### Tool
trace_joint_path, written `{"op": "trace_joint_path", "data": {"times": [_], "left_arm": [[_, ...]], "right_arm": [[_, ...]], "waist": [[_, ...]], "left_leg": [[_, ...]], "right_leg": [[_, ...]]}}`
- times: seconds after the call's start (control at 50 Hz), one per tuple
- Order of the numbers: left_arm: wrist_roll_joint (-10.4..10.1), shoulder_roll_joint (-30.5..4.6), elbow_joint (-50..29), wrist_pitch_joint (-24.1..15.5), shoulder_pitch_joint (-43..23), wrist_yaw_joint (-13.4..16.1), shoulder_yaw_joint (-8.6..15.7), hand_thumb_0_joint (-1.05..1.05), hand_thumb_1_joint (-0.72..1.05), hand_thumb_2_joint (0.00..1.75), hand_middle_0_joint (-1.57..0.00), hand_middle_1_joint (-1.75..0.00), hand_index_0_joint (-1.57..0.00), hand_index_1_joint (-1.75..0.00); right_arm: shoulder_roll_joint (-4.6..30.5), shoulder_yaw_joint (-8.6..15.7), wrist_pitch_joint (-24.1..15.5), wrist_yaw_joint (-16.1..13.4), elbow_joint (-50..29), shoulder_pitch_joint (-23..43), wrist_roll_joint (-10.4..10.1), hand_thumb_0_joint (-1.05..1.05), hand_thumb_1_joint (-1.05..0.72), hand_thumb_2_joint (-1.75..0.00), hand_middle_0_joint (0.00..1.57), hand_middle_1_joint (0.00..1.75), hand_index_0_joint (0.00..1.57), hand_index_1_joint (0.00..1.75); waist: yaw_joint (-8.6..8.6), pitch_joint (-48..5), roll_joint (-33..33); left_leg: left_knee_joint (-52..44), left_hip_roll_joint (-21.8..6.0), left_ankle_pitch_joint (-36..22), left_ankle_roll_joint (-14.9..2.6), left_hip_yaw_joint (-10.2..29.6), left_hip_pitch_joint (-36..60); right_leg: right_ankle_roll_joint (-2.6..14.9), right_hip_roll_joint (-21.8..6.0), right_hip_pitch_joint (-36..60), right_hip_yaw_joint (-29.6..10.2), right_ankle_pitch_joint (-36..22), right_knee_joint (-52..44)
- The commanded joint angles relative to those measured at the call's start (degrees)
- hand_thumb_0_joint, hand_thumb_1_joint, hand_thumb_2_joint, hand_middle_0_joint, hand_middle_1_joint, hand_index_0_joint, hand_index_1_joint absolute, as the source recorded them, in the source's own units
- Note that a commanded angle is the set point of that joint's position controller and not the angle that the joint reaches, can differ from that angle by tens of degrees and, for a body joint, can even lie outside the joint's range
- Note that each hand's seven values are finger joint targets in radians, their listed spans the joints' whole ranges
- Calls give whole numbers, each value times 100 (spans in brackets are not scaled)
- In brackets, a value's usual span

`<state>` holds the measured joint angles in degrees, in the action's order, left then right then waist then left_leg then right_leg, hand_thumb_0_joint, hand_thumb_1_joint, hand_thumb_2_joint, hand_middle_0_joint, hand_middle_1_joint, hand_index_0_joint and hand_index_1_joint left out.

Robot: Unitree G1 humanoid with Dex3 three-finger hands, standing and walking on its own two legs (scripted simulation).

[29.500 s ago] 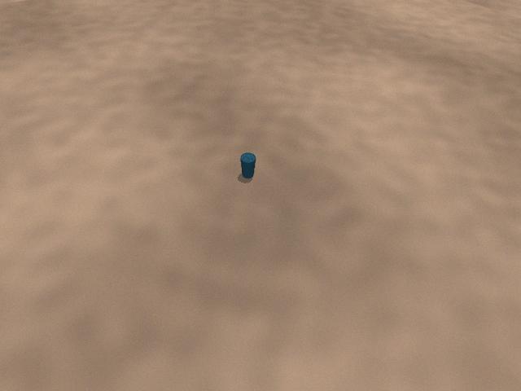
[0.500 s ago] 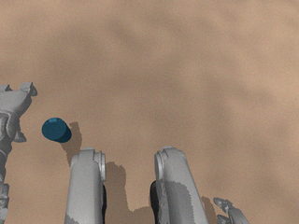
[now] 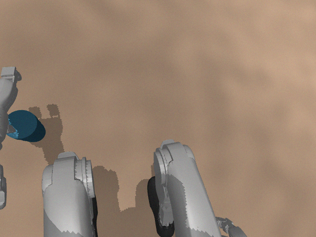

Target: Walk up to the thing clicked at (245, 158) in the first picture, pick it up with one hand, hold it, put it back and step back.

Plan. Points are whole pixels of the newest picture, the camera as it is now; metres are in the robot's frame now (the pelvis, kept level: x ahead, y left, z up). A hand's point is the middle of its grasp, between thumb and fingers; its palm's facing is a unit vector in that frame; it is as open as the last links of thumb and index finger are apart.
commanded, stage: home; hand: left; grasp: from above
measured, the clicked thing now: (28, 128) +0.43 +0.30 -0.28
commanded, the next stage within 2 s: none
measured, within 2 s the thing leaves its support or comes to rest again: neither
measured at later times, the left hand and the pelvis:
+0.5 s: hand out of the picture +0.34 +0.29 +0.04, palm faces -0.28 -0.57 -0.77, open 8.9 cm; pelvis +0.03 +0.00 +0.15, yaw +3 degrees
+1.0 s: hand out of the picture +0.25 +0.22 +0.26, palm faces +0.11 -0.95 -0.31, open 7.4 cm; pelvis +0.08 +0.00 +0.33, yaw +8 degrees
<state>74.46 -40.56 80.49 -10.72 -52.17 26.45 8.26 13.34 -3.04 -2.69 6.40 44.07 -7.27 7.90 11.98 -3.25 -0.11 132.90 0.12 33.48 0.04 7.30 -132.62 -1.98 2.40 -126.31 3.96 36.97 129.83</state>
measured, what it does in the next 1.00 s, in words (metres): rises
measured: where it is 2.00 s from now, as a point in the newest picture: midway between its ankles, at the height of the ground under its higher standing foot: (127, 224)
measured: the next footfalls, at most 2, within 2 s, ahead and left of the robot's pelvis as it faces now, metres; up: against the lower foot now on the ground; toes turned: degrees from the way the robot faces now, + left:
none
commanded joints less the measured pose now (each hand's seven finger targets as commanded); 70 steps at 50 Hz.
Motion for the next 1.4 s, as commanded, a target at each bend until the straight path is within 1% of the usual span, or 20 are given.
{"op": "trace_joint_path", "data": {"times": [0.0, 0.06, 0.08, 0.1, 0.14, 0.2, 0.26, 0.34, 0.38, 0.44, 0.52, 0.6, 0.62, 0.68, 0.78, 0.92, 1.0, 1.04, 1.16, 1.38], "left_arm": [[-418, -2123, -1462, 316, -1691, -42, 280, 0, -42, 88, -18, -89, -19, -88], [-849, -1876, -1828, 317, -1368, -552, 133, 0, -22, 83, -23, -65, -20, -64], [-994, -1554, -1641, 364, -853, -752, -23, 0, -17, 86, -23, -61, -21, -63], [-1180, -1448, -1852, 366, -693, -944, -96, 0, -16, 82, -22, -57, -20, -59], [-1537, -1225, -2430, 364, -174, -1338, -195, 0, -4, 81, -21, -53, -20, -54], [-2340, -718, -3555, 439, 930, -1854, -386, 0, 20, 77, -19, -41, -18, -42], [-3104, -801, -5120, 539, 1439, -2123, -81, 0, 44, 80, -19, -34, -18, -34], [-3650, -598, -5739, 716, 2272, -2170, 173, 0, 76, 87, -19, -29, -19, -29], [-3749, -469, -6087, 840, 2497, -2140, 208, 0, 90, 90, -20, -30, -20, -30], [-4066, 40, -6396, 1116, 3059, -2125, 42, 0, 90, 90, -20, -30, -20, -30], [-4754, 660, -7028, 1578, 3855, -2286, -322, 0, 87, 88, -20, -29, -20, -29], [-5454, 780, -7854, 1893, 4328, -2338, -370, 0, 83, 86, -19, -29, -19, -29], [-5590, 913, -7826, 1957, 4522, -2335, -436, 0, 89, 89, -20, -30, -20, -30], [-6062, 1078, -8014, 2123, 5121, -2257, -371, 0, 88, 89, -20, -30, -20, -30], [-6739, 1323, -8651, 2470, 5905, -2154, -317, 0, 90, 90, -20, -30, -20, -30], [-7354, 1836, -9297, 3047, 7136, -2127, -304, 0, 90, 90, -20, -30, -20, -30], [-7707, 2101, -9672, 3382, 7758, -2153, -260, 0, 90, 90, -20, -30, -20, -30], [-7783, 2120, -9912, 3484, 7951, -2177, -253, 0, 90, 90, -20, -30, -20, -30], [-7826, 2272, -9930, 3551, 8230, -2332, -252, 0, 90, 90, -20, -30, -20, -30], [-7739, 2242, -9906, 3390, 7971, -2524, -296, 0, 89, 89, -20, -30, -20, -30]], "right_arm": [[1482, 590, -78, -116, -294, -1036, -58, 0, -88, -89, 20, 30, 20, 30], [1450, 700, -30, -107, -302, -1241, -166, 0, -89, -90, 20, 30, 20, 30], [1396, 720, -6, -108, -313, -1316, -218, 0, -89, -90, 20, 30, 20, 30], [1420, 734, 13, -102, -329, -1360, -269, 0, -89, -90, 20, 30, 20, 30], [1456, 811, 57, -115, -444, -1427, -393, 0, -89, -90, 20, 30, 20, 30], [1436, 840, 77, -154, -634, -1306, -551, 0, -89, -90, 20, 30, 20, 30], [1375, 886, 89, -265, -864, -1015, -682, 0, -90, -90, 20, 30, 20, 30], [1189, 842, 126, -387, -1028, -717, -822, 0, -90, -90, 20, 30, 20, 30], [1148, 827, 148, -430, -1136, -552, -874, 0, -90, -90, 20, 30, 20, 30], [1124, 838, 124, -493, -1287, -379, -899, 0, -90, -90, 20, 30, 20, 30], [1101, 831, -33, -594, -1487, -147, -944, 0, -90, -90, 20, 30, 20, 30], [1073, 756, -219, -749, -1685, 64, -977, 0, -90, -90, 20, 30, 20, 30], [1041, 715, -271, -799, -1741, 112, -988, 0, -90, -90, 20, 30, 20, 30], [905, 602, -390, -914, -1874, 119, -1005, 0, -90, -90, 20, 30, 20, 30], [753, 508, -559, -1103, -2042, -94, -1018, 0, -90, -90, 20, 30, 20, 30], [564, 342, -730, -1442, -2214, -479, -1006, 0, -90, -90, 20, 30, 20, 30], [492, 278, -823, -1602, -2345, -626, -998, 0, -90, -90, 20, 30, 20, 30], [494, 276, -894, -1680, -2451, -641, -1010, 0, -90, -90, 20, 30, 20, 30], [504, 322, -1078, -1770, -2499, -718, -932, 0, -90, -90, 20, 30, 20, 30], [623, 405, -1329, -1740, -2430, -676, -845, 0, -90, -90, 20, 30, 20, 30]], "waist": [[-428, -4886, 1948], [-432, -4907, 1493], [-370, -4564, 1135], [-399, -4430, 1013], [-459, -4606, 863], [-620, -4448, 663], [-881, -4627, 861], [-960, -4016, 796], [-1038, -4062, 1074], [-1029, -3797, 1149], [-918, -3397, 1017], [-844, -3304, 998], [-767, -3073, 933], [-789, -2639, 743], [-794, -2564, 737], [-845, -2192, 660], [-864, -1837, 403], [-881, -1671, 328], [-880, -1094, 222], [-907, -1067, 283]], "left_leg": [[-1765, 24, 189, -135, -533, 3928], [-1822, 29, 169, -212, -555, 3630], [-1896, 24, 194, -228, -539, 3540], [-1983, 19, 191, -238, -525, 3492], [-2194, 15, 70, -230, -460, 3725], [-2581, -8, -170, -206, -396, 4130], [-2884, -53, -558, -180, -380, 4628], [-3408, -89, -755, -175, -321, 4981], [-3774, -105, -849, -144, -274, 5503], [-4351, -156, -630, -109, -196, 6051], [-5043, -186, -196, -86, -123, 6628], [-5452, -172, -115, -68, -88, 7120], [-5578, -161, -9, -67, -74, 7127], [-5995, -130, 217, -98, -102, 7325], [-6660, -100, -450, -63, -158, 8159], [-7402, -43, -1659, -48, -307, 9086], [-7799, -14, -1921, -81, -384, 9396], [-7916, -2, -2028, -97, -432, 9513], [-8303, -16, -1751, -117, -431, 9672], [-8333, 1, -1893, -92, -540, 9926]], "right_leg": [[463, 79, 1908, 325, -315, -1643], [408, 118, 2343, 267, -276, -1927], [376, 115, 2441, 276, -267, -2081], [359, 119, 2536, 271, -278, -2169], [345, 117, 2857, 271, -433, -2337], [330, 120, 3236, 230, -728, -2678], [353, 126, 3640, 164, -1118, -2866], [369, 78, 3925, 70, -1191, -3289], [401, 40, 4042, 35, -1156, -3455], [397, 15, 4242, 37, -952, -3845], [357, -8, 4759, 21, -720, -4487], [329, -14, 5261, -27, -718, -4961], [329, -12, 5293, -36, -644, -5077], [327, -5, 5773, -117, -473, -5603], [321, -11, 6731, -133, -976, -6337], [309, -12, 8106, -137, -1944, -7274], [264, -20, 8751, -87, -2223, -7877], [239, -21, 8891, -70, -2341, -8076], [237, -30, 8954, -12, -2035, -8401], [188, -84, 9062, -29, -2187, -8435]]}}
